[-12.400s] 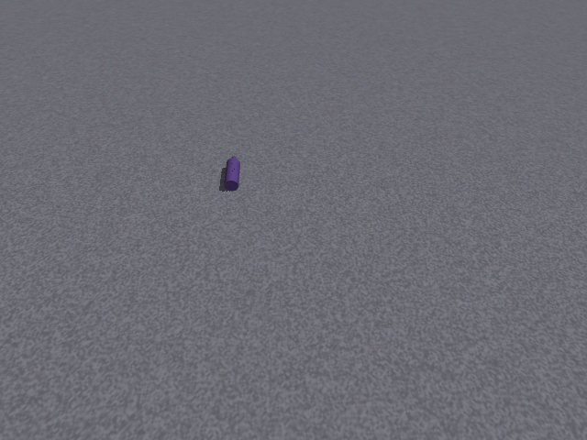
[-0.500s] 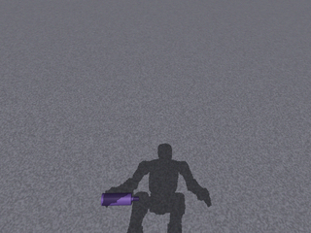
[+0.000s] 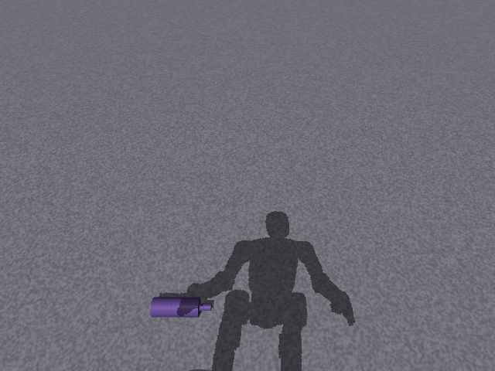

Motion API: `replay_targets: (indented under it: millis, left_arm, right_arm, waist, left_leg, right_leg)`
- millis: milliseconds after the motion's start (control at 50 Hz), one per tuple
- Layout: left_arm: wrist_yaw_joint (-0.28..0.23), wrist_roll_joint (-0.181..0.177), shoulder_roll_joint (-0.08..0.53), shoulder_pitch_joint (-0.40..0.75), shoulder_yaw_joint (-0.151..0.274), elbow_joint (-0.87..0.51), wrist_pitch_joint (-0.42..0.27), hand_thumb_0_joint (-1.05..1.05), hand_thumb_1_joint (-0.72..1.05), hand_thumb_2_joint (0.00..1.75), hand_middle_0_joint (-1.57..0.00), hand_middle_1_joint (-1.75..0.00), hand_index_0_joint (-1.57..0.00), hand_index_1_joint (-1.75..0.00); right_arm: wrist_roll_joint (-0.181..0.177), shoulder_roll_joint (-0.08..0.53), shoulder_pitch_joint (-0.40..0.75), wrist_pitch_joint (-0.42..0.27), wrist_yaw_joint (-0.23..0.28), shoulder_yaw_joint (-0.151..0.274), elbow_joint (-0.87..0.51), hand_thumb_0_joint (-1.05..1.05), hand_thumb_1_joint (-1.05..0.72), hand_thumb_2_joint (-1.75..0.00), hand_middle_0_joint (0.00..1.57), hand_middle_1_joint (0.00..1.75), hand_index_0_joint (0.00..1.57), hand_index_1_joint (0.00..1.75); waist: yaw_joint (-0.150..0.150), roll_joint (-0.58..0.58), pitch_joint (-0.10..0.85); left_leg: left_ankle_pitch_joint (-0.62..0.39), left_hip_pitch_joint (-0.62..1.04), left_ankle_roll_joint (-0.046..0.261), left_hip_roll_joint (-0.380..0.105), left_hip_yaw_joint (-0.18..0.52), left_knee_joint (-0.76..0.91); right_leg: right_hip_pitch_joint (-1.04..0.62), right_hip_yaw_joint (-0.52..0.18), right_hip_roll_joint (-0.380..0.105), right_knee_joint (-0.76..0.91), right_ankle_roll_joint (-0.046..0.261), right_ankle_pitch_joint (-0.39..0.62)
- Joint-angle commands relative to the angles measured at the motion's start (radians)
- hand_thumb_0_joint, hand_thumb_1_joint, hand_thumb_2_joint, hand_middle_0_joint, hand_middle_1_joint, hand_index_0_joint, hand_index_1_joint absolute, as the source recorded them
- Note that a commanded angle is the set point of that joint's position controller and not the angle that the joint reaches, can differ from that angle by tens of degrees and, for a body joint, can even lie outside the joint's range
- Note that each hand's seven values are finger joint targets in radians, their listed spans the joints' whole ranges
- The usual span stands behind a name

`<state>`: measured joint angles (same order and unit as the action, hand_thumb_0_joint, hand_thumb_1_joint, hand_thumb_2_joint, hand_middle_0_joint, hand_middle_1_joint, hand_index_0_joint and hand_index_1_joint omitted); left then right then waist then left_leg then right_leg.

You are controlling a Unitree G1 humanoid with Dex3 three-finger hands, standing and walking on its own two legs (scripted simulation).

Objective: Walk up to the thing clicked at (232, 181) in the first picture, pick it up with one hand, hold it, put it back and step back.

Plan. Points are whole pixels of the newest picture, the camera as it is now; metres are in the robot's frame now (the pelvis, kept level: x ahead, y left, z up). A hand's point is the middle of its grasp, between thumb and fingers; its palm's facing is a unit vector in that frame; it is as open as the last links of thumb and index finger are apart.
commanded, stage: walk up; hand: left
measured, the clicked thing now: (182, 307) +0.43 +0.27 -0.73
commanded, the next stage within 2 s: stand in 1.30 s
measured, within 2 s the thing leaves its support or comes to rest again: neither
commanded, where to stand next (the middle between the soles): +0.04 +0.05 m, yaw +0 degrees
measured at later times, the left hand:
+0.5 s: hand out of the picture +0.08 +0.30 -0.14, palm faces +0.02 -0.92 -0.40, open 7.4 cm
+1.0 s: hand out of the picture +0.07 +0.28 -0.14, palm faces -0.01 -0.93 -0.36, open 7.4 cm
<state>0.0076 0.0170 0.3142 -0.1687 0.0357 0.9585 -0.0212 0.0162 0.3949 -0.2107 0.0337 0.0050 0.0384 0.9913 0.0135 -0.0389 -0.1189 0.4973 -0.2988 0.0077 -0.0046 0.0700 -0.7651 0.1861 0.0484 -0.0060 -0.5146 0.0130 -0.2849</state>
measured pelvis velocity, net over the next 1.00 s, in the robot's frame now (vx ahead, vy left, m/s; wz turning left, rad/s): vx -0.01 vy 0.02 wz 0.00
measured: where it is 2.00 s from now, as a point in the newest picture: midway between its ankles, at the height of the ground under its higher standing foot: outside the picture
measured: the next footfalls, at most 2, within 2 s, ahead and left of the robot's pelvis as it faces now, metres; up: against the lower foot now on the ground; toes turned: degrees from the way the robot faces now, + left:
left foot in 0.08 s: +0.05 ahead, +0.14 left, +0.00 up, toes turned -1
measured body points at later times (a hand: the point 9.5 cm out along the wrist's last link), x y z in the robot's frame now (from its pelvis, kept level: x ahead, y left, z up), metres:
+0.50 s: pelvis +0.00 +0.03 +0.00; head +0.02 +0.02 +0.45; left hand +0.08 +0.35 -0.11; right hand +0.14 -0.26 -0.12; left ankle +0.01 +0.14 -0.73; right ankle -0.01 -0.11 -0.73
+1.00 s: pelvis -0.01 +0.02 +0.01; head +0.00 +0.02 +0.46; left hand +0.07 +0.33 -0.12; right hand +0.06 -0.28 -0.12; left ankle +0.01 +0.14 -0.73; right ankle -0.01 -0.11 -0.73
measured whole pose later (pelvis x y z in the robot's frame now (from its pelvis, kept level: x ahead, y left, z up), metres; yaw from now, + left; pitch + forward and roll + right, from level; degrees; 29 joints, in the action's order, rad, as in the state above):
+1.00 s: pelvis -0.01 +0.02 +0.01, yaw +0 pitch -3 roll +0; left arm 0.00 0.01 0.36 -0.11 0.01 1.12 -0.02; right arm 0.01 0.36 -0.12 0.02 -0.03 0.03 1.11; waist 0.00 -0.01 -0.07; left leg 0.17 -0.14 0.00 0.00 0.01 -0.36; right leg 0.09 0.01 -0.03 -0.34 -0.03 -0.20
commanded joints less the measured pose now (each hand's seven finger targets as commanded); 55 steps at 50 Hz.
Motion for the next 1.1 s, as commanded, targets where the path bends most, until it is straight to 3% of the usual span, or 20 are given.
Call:
replay_targets:
  millis: [0, 40, 60, 80, 100, 120, 140, 160, 180, 220, 240, 260, 280, 300, 340, 400, 580, 860, 1080]
  left_arm:
    - [-0.038, -0.011, 0.327, 0.022, 0.076, -0.086, -0.022, 0.0, 0.9, 0.9, -0.2, -0.3, -0.2, -0.3]
    - [-0.038, -0.019, 0.325, 0.076, 0.069, -0.1, -0.015, 0.0, 0.9, 0.9, -0.2, -0.3, -0.2, -0.3]
    - [-0.036, -0.023, 0.301, 0.081, 0.061, -0.105, -0.011, 0.0, 0.9, 0.9, -0.2, -0.3, -0.2, -0.3]
    - [-0.037, -0.031, 0.264, 0.06, 0.053, -0.11, -0.008, 0.0, 0.9, 0.9, -0.2, -0.3, -0.2, -0.3]
    - [-0.036, -0.038, 0.24, 0.06, 0.042, -0.095, 0.0, 0.0, 0.9, 0.9, -0.2, -0.3, -0.2, -0.3]
    - [-0.038, -0.029, 0.251, 0.045, 0.046, -0.062, 0.009, 0.0, 0.9, 0.9, -0.2, -0.3, -0.2, -0.3]
    - [-0.037, -0.025, 0.256, 0.035, 0.044, -0.049, 0.006, 0.0, 0.9, 0.9, -0.2, -0.3, -0.2, -0.3]
    - [-0.033, -0.022, 0.25, 0.037, 0.041, -0.042, 0.002, 0.0, 0.9, 0.9, -0.2, -0.3, -0.2, -0.3]
    - [-0.03, -0.021, 0.245, 0.026, 0.038, -0.029, -0.004, 0.0, 0.9, 0.9, -0.2, -0.3, -0.2, -0.3]
    - [-0.036, -0.022, 0.277, -0.009, 0.04, -0.007, -0.02, 0.0, 0.9, 0.9, -0.2, -0.3, -0.2, -0.3]
    - [-0.039, -0.02, 0.286, -0.007, 0.04, 0.002, -0.023, 0.0, 0.9, 0.9, -0.2, -0.3, -0.2, -0.3]
    - [-0.04, -0.016, 0.303, 0.006, 0.039, 0.003, -0.026, 0.0, 0.9, 0.9, -0.2, -0.3, -0.2, -0.3]
    - [-0.039, -0.012, 0.325, 0.048, 0.037, -0.001, -0.024, 0.0, 0.9, 0.9, -0.2, -0.3, -0.2, -0.3]
    - [-0.037, -0.013, 0.319, 0.084, 0.033, -0.011, -0.021, 0.0, 0.9, 0.9, -0.2, -0.3, -0.2, -0.3]
    - [-0.033, -0.014, 0.294, 0.093, 0.021, -0.004, -0.017, 0.0, 0.9, 0.9, -0.2, -0.3, -0.2, -0.3]
    - [-0.029, -0.013, 0.279, 0.088, 0.014, 0.024, -0.018, 0.0, 0.9, 0.9, -0.2, -0.3, -0.2, -0.3]
    - [-0.027, -0.008, 0.288, 0.108, 0.015, 0.064, -0.024, 0.0, 0.9, 0.9, -0.2, -0.3, -0.2, -0.3]
    - [-0.026, 0.002, 0.282, 0.111, 0.024, 0.09, -0.021, 0.0, 0.9, 0.9, -0.2, -0.3, -0.2, -0.3]
    - [-0.025, -0.001, 0.271, 0.106, 0.022, 0.096, -0.019, 0.0, 0.9, 0.9, -0.2, -0.3, -0.2, -0.3]
  right_arm:
    - [0.012, 0.183, -0.005, -0.019, 0.002, 0.061, -0.068, 0.0, -0.9, -0.9, 0.2, 0.3, 0.2, 0.3]
    - [0.012, 0.174, -0.052, -0.024, -0.002, 0.07, -0.054, 0.0, -0.9, -0.9, 0.2, 0.3, 0.2, 0.3]
    - [0.015, 0.196, -0.052, -0.028, -0.002, 0.078, -0.051, 0.0, -0.9, -0.9, 0.2, 0.3, 0.2, 0.3]
    - [0.019, 0.247, -0.011, -0.036, -0.001, 0.091, -0.07, 0.0, -0.9, -0.9, 0.2, 0.3, 0.2, 0.3]
    - [0.009, 0.262, 0.064, -0.04, -0.004, 0.087, -0.098, 0.0, -0.9, -0.9, 0.2, 0.3, 0.2, 0.3]
    - [0.0, 0.26, 0.092, -0.043, -0.007, 0.081, -0.099, 0.0, -0.9, -0.9, 0.2, 0.3, 0.2, 0.3]
    - [-0.001, 0.235, 0.114, -0.041, -0.01, 0.071, -0.097, 0.0, -0.9, -0.9, 0.2, 0.3, 0.2, 0.3]
    - [0.001, 0.22, 0.121, -0.039, -0.011, 0.062, -0.099, 0.0, -0.9, -0.9, 0.2, 0.3, 0.2, 0.3]
    - [-0.001, 0.202, 0.137, -0.037, -0.009, 0.055, -0.102, 0.0, -0.9, -0.9, 0.2, 0.3, 0.2, 0.3]
    - [-0.013, 0.188, 0.15, -0.036, -0.006, 0.05, -0.099, 0.0, -0.9, -0.9, 0.2, 0.3, 0.2, 0.3]
    - [-0.017, 0.179, 0.139, -0.034, -0.005, 0.046, -0.092, 0.0, -0.9, -0.9, 0.2, 0.3, 0.2, 0.3]
    - [-0.019, 0.178, 0.134, -0.031, -0.005, 0.046, -0.091, 0.0, -0.9, -0.9, 0.2, 0.3, 0.2, 0.3]
    - [-0.021, 0.179, 0.118, -0.027, -0.006, 0.049, -0.086, 0.0, -0.9, -0.9, 0.2, 0.3, 0.2, 0.3]
    - [-0.014, 0.177, 0.109, -0.025, -0.007, 0.047, -0.074, 0.0, -0.9, -0.9, 0.2, 0.3, 0.2, 0.3]
    - [-0.013, 0.197, 0.149, -0.032, -0.01, 0.051, -0.064, 0.0, -0.9, -0.9, 0.2, 0.3, 0.2, 0.3]
    - [-0.016, 0.183, 0.182, -0.034, -0.015, 0.043, -0.057, 0.0, -0.9, -0.9, 0.2, 0.3, 0.2, 0.3]
    - [-0.015, 0.169, 0.197, -0.033, -0.022, 0.036, -0.006, 0.0, -0.9, -0.9, 0.2, 0.3, 0.2, 0.3]
    - [-0.008, 0.169, 0.171, -0.032, -0.022, 0.037, 0.038, 0.0, -0.9, -0.9, 0.2, 0.3, 0.2, 0.3]
    - [-0.008, 0.174, 0.149, -0.036, -0.017, 0.04, 0.05, 0.0, -0.9, -0.9, 0.2, 0.3, 0.2, 0.3]
  waist:
    - [-0.008, 0.151, 0.122]
    - [-0.049, 0.153, 0.149]
    - [-0.052, 0.089, 0.162]
    - [-0.024, -0.016, 0.184]
    - [-0.003, -0.056, 0.167]
    - [0.0, -0.09, 0.153]
    - [0.011, -0.078, 0.133]
    - [0.015, -0.092, 0.121]
    - [0.021, -0.096, 0.126]
    - [0.031, -0.08, 0.165]
    - [0.022, -0.056, 0.191]
    - [0.009, -0.043, 0.194]
    - [-0.013, 0.0, 0.171]
    - [-0.025, 0.03, 0.158]
    - [-0.015, 0.038, 0.153]
    - [-0.003, 0.045, 0.138]
    - [-0.008, 0.047, 0.15]
    - [-0.013, 0.026, 0.114]
    - [-0.013, 0.027, 0.118]
  left_leg:
    - [-0.088, 0.012, 0.018, -0.027, -0.011, 0.113]
    - [-0.262, 0.121, 0.029, -0.011, -0.045, 0.284]
    - [-0.462, 0.187, 0.041, -0.048, 0.017, 0.348]
    - [-0.629, 0.216, 0.094, -0.161, 0.171, 0.369]
    - [-0.613, 0.168, 0.162, -0.232, 0.251, 0.39]
    - [-0.539, 0.074, 0.221, -0.281, 0.277, 0.394]
    - [-0.555, 0.052, 0.22, -0.269, 0.256, 0.389]
    - [-0.554, 0.047, 0.193, -0.232, 0.193, 0.384]
    - [-0.583, 0.077, 0.147, -0.196, 0.142, 0.359]
    - [-0.694, 0.107, 0.08, -0.124, 0.063, 0.26]
    - [-0.701, 0.122, 0.06, -0.101, 0.045, 0.232]
    - [-0.638, 0.124, 0.051, -0.09, 0.045, 0.239]
    - [-0.531, 0.143, 0.045, -0.075, 0.039, 0.262]
    - [-0.509, 0.176, 0.05, -0.089, 0.05, 0.297]
    - [-0.547, 0.2, 0.067, -0.123, 0.083, 0.347]
    - [-0.524, 0.188, 0.071, -0.126, 0.079, 0.384]
    - [-0.463, 0.229, 0.035, -0.102, 0.043, 0.439]
    - [-0.329, 0.175, 0.028, -0.102, 0.052, 0.487]
    - [-0.377, 0.163, 0.029, -0.104, 0.059, 0.482]
  right_leg:
    - [-0.08, -0.222, -0.301, 0.044, 0.185, 0.648]
    - [-0.029, -0.174, -0.265, -0.027, 0.138, 0.571]
    - [0.024, -0.144, -0.221, -0.067, 0.092, 0.46]
    - [0.073, -0.07, -0.113, -0.155, 0.036, 0.309]
    - [0.08, -0.013, -0.018, -0.166, 0.006, 0.063]
    - [0.001, -0.025, -0.009, -0.181, 0.01, -0.163]
    - [-0.022, -0.042, -0.013, -0.161, 0.014, -0.208]
    - [-0.024, -0.045, -0.018, -0.121, 0.02, -0.191]
    - [-0.029, -0.045, -0.028, -0.046, 0.022, -0.079]
    - [-0.095, -0.087, -0.087, 0.023, 0.03, 0.271]
    - [-0.119, -0.123, -0.119, 0.044, 0.045, 0.376]
    - [-0.108, -0.158, -0.149, 0.056, 0.061, 0.394]
    - [-0.059, -0.173, -0.166, 0.052, 0.073, 0.353]
    - [-0.019, -0.164, -0.157, 0.056, 0.063, 0.294]
    - [-0.009, -0.103, -0.104, 0.06, 0.029, 0.253]
    - [-0.033, -0.104, -0.101, 0.097, 0.015, 0.213]
    - [-0.068, -0.128, -0.128, 0.196, 0.013, 0.21]
    - [-0.062, -0.127, -0.121, 0.247, 0.014, 0.106]
    - [-0.066, -0.122, -0.115, 0.23, 0.017, 0.151]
